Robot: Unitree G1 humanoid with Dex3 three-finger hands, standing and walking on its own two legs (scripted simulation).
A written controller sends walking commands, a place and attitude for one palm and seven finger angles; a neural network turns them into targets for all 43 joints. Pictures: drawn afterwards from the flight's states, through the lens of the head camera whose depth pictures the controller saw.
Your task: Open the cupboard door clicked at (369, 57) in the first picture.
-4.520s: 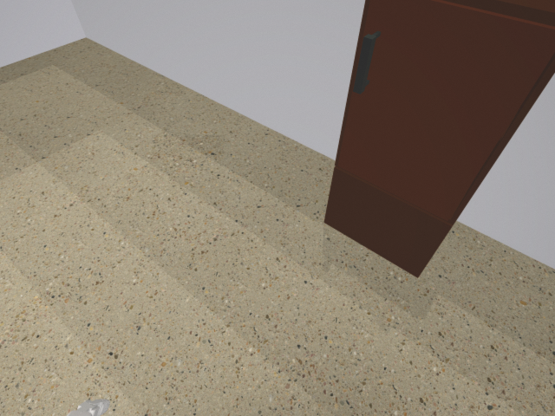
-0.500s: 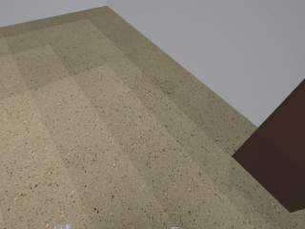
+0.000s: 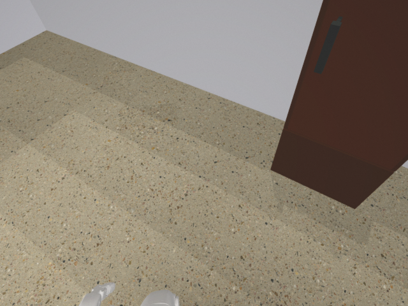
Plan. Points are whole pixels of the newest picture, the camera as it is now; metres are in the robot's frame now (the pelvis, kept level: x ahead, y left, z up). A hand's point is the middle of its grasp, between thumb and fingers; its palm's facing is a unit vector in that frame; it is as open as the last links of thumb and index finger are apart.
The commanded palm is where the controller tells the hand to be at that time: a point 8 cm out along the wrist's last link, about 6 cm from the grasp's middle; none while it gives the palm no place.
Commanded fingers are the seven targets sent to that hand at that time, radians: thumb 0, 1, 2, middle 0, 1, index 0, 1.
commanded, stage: turn to face it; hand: left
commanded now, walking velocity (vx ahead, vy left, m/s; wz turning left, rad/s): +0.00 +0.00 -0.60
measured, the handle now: (328, 45) +0.81 -0.35 +0.05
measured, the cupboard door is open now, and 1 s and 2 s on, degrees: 0 0 0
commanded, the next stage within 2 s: take the last steps up to it in 0.80 s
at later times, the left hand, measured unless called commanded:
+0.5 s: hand out of the picture +0.13 +0.23 -0.16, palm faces -0.23 -0.95 -0.20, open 7.4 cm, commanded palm none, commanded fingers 0.00 0.90 0.90 -0.20 -0.30 -0.20 -0.30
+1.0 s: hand out of the picture +0.14 +0.13 -0.14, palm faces -0.45 -0.86 -0.22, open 7.4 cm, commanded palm none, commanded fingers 0.00 0.90 0.90 -0.20 -0.30 -0.20 -0.30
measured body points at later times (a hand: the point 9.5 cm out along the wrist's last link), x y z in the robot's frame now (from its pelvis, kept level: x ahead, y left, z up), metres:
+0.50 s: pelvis +0.00 +0.05 +0.01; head +0.04 +0.06 +0.46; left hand +0.14 +0.28 -0.14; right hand +0.01 -0.21 -0.11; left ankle +0.03 +0.14 -0.73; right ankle -0.07 -0.08 -0.64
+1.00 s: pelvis -0.02 +0.01 +0.01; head -0.01 -0.02 +0.46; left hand +0.16 +0.17 -0.13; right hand -0.12 -0.23 -0.15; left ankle +0.04 +0.14 -0.67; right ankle -0.08 -0.08 -0.73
